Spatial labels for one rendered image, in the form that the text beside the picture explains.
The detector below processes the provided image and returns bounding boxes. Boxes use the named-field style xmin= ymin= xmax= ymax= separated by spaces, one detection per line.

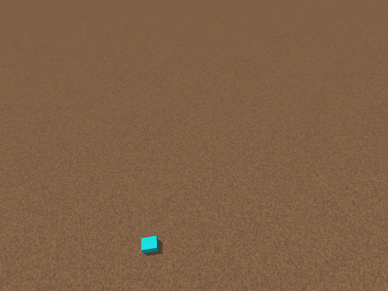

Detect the small box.
xmin=141 ymin=236 xmax=159 ymax=253

